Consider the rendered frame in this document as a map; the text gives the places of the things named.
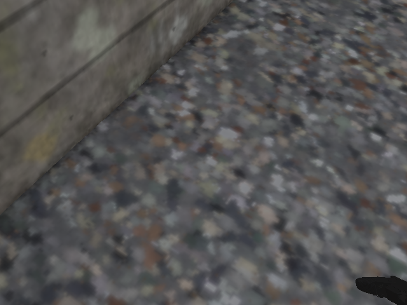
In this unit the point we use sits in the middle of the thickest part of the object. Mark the right robot hand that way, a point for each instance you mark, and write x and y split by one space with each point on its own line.
393 288

